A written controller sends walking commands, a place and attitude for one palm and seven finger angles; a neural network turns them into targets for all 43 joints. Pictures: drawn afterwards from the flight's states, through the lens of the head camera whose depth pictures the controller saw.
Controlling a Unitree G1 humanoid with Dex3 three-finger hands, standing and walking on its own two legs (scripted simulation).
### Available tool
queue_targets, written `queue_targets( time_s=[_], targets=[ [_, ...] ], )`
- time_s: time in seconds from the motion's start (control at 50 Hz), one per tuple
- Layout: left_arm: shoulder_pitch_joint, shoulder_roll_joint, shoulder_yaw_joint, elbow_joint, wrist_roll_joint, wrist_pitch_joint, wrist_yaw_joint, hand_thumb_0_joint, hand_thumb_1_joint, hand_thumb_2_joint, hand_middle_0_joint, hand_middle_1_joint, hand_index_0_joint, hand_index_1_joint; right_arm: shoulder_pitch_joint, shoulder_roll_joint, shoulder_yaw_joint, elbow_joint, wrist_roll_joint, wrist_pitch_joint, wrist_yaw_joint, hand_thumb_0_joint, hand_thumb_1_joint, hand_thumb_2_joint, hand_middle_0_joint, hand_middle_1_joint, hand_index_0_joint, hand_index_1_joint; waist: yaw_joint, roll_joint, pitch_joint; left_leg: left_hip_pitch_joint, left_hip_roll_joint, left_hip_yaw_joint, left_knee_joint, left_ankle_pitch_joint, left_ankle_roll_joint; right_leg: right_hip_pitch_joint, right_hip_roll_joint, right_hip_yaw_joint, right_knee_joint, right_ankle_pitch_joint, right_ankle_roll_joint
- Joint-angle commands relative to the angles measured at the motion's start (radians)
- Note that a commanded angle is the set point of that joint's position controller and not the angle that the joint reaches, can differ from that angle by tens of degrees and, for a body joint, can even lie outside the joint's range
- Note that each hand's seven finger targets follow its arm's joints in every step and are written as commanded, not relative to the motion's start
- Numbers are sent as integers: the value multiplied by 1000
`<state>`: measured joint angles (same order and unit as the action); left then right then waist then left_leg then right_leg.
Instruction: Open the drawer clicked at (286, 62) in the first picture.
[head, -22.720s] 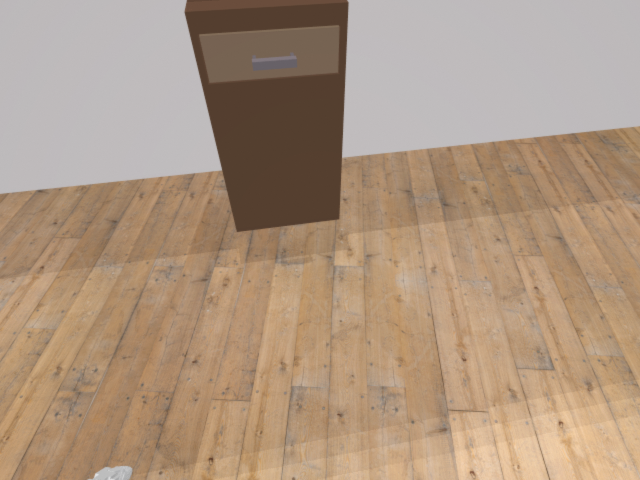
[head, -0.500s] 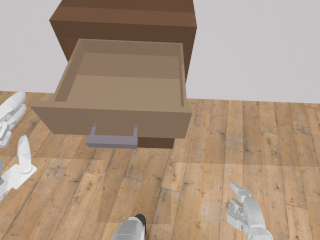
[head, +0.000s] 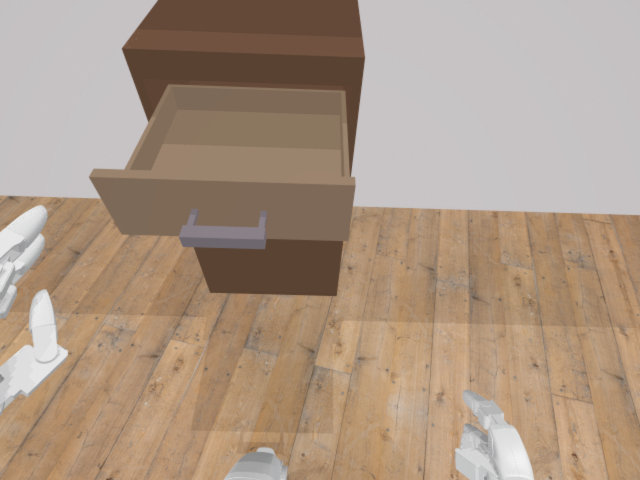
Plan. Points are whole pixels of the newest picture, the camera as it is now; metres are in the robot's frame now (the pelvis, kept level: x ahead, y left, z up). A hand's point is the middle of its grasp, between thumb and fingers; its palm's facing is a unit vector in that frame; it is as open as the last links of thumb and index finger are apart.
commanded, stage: stop stepping back and stand still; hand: left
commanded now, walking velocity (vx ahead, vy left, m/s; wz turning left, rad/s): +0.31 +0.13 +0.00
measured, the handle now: (226, 226) +0.49 +0.18 -0.01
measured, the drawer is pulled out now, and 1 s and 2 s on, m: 0.29 0.29 0.29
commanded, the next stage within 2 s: let the arm hang, fingers relaxed in 0.52 s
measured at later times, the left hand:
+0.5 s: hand (22, 425) +0.14 +0.23 +0.17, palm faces +0.41 -0.82 -0.40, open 7.4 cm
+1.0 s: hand out of the picture -0.01 +0.18 -0.17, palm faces +0.13 -0.97 -0.18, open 6.9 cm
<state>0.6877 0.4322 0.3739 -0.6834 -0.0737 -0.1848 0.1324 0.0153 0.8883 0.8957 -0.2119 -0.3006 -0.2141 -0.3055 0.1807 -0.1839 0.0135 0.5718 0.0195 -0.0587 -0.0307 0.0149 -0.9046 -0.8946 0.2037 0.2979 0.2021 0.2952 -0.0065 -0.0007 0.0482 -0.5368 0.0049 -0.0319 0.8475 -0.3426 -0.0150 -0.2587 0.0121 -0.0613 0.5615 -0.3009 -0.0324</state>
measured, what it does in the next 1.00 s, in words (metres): steps on the spot: left foot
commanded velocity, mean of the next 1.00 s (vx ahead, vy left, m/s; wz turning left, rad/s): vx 0.06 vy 0.01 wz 0.00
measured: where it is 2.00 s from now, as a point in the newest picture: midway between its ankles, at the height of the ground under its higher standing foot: outside the picture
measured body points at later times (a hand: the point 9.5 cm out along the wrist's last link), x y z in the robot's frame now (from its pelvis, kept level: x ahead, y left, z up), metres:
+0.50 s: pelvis -0.04 -0.01 +0.00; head -0.05 -0.01 +0.45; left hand +0.11 +0.27 +0.19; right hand +0.12 -0.23 -0.09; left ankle -0.02 +0.13 -0.73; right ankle +0.00 -0.10 -0.73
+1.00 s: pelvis -0.03 -0.01 +0.01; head -0.01 +0.01 +0.45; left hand -0.02 +0.23 -0.15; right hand +0.00 -0.24 -0.14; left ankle -0.02 +0.13 -0.73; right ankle +0.00 -0.10 -0.73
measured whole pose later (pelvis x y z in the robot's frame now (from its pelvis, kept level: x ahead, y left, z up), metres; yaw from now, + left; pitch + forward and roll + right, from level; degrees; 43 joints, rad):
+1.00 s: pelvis -0.03 -0.01 +0.01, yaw +4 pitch -2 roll -1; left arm 0.28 0.19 0.04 0.95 0.01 0.05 0.02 -0.03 1.00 0.89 -0.20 -0.30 -0.21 -0.30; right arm 0.29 -0.15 0.00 0.99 -0.02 0.03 -0.03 0.01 -0.91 -0.89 0.20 0.30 0.20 0.29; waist 0.01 -0.03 0.09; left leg -0.24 0.02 -0.05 0.53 -0.26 -0.02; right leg -0.22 0.02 -0.08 0.48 -0.24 -0.04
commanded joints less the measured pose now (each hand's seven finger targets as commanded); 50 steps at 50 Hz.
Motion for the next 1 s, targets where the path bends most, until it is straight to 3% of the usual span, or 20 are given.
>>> queue_targets(
  time_s=[0.0,0.04,0.08,0.14,0.18,0.28,0.34,0.38,0.46,0.52,0.58,0.6,0.64,0.66,0.7,0.74,0.78,0.82,0.92,0.98],
  targets=[
    [-59,98,98,-56,23,-32,46,0,900,900,-200,-300,-200,-300,-92,-119,-56,-123,-6,-28,-29,0,-900,-900,200,300,200,300,-43,-145,-43,150,26,-15,123,-68,20,-194,-297,218,-326,-147,-98],
    [-92,86,70,-45,47,-51,51,0,900,900,-200,-300,-200,-300,-94,-125,-51,-115,-8,-52,-34,0,-900,-900,200,300,200,300,-28,-149,-27,219,21,30,-161,-58,47,-142,-266,185,-307,-149,-71],
    [-89,84,60,-66,52,-62,60,0,900,900,-200,-300,-200,-300,-72,-125,-47,-107,-7,-84,-42,0,-900,-900,200,300,200,300,-20,-55,-9,290,15,59,-456,-12,65,-73,-205,156,-245,-133,-43],
    [-86,117,85,-184,44,-81,57,0,900,900,-200,-300,-200,-300,-57,-178,-75,-141,-6,-112,-34,0,-900,-900,200,300,200,300,10,128,-101,325,180,-127,-492,272,121,28,-52,41,-12,81,30],
    [-51,118,97,-183,49,-77,53,0,900,900,-200,-300,-200,-300,-54,-131,-50,-128,-8,-105,-28,0,-900,-900,200,300,200,300,-7,229,-81,176,194,-183,-599,-80,124,55,-29,-1,42,-91,41],
    [-52,99,91,-107,41,-79,55,0,900,900,-200,-300,-200,-300,-54,-141,-57,-122,2,-116,-28,0,-900,-900,200,300,200,300,-13,40,-29,77,98,-68,-488,-203,87,103,-44,72,-134,-108,24],
    [-73,88,79,-66,39,-76,54,0,900,900,-200,-300,-200,-300,-37,-134,-62,-116,-6,-96,-32,0,-900,-900,200,300,200,300,-28,-84,-4,129,12,19,-272,-146,58,-48,-155,276,-296,-368,-46],
    [-103,87,70,-80,34,-73,57,0,900,900,-200,-300,-200,-300,-31,-128,-57,-104,-10,-88,-28,0,-900,-900,200,300,200,300,-36,-127,-38,187,5,37,-207,-40,50,-50,-220,314,-309,-300,-82],
    [-132,98,66,-101,33,-66,59,0,900,900,-200,-300,-200,-300,-62,-134,-47,-111,-11,-79,-36,0,-900,-900,200,300,200,300,-25,15,-4,291,42,-25,-406,-68,65,-126,-119,160,-215,-269,-23],
    [-111,82,62,-99,47,-62,60,0,900,900,-200,-300,-200,-300,-68,-123,-32,-122,-7,-84,-38,0,-900,-900,200,300,200,300,-14,166,9,107,147,-188,-616,-277,102,34,-4,42,-40,-111,32],
    [-102,94,75,-112,45,-70,57,0,900,900,-200,-300,-200,-300,-74,-119,-35,-122,-10,-96,-36,0,-900,-900,200,300,200,300,-6,73,-30,127,100,-111,-527,-38,80,109,-22,64,-108,49,32],
    [-206,-114,-288,769,136,101,-92,0,900,900,-200,-300,-200,-300,-78,-224,-96,157,-29,-119,51,0,-900,-900,200,300,200,300,-27,59,8,88,75,-75,-327,152,53,-31,-100,43,17,200,7],
    [-204,-147,-278,837,111,177,-122,0,900,900,-200,-300,-200,-300,55,-107,-68,144,-32,-33,38,0,-900,-900,200,300,200,300,-11,-82,-132,204,44,-16,-228,175,41,-29,-148,104,-47,214,-23],
    [-262,-140,-280,884,113,176,-122,0,900,900,-200,-300,-200,-300,78,-94,-66,145,-36,-16,35,0,-900,-900,200,300,200,300,-17,-221,-152,225,18,-7,-185,209,36,-12,-166,120,-60,280,-49],
    [-324,-105,-274,987,112,183,-123,0,900,900,-200,-300,-200,-300,68,-120,-68,140,-41,23,29,0,-900,-900,200,300,200,300,-6,-301,-113,195,-9,6,-149,136,41,8,-201,139,-88,332,-78],
    [-388,-98,-281,1114,109,196,-115,0,900,900,-200,-300,-200,-300,65,-125,-68,165,-47,44,24,0,-900,-900,200,300,200,300,-9,-235,-85,237,5,-3,-211,194,47,11,-188,132,-79,353,-77],
    [-422,-108,-294,1233,101,207,-109,0,900,900,-200,-300,-200,-300,62,-119,-55,207,-48,49,16,0,-900,-900,200,300,200,300,-3,-13,-60,281,55,-62,-315,385,60,3,-115,88,-38,269,-33],
    [-419,-111,-303,1363,93,206,-108,0,900,900,-200,-300,-200,-300,47,-124,-41,251,-45,48,6,0,-900,-900,200,300,200,300,17,102,-33,230,97,-113,-392,410,80,71,-68,71,-57,170,-4],
    [-378,-141,-303,1567,89,195,-109,0,900,900,-200,-300,-200,-300,90,-72,-36,347,-40,57,-9,0,-900,-900,200,300,200,300,19,170,-38,259,63,-59,-430,172,54,112,-93,114,-186,116,-30],
    [-371,-148,-316,1637,85,189,-111,0,900,900,-200,-300,-200,-300,144,-61,-39,392,-35,61,-12,0,-900,-900,200,300,200,300,12,73,-46,296,74,-57,-442,166,55,111,-93,107,-220,109,-31]
  ],
)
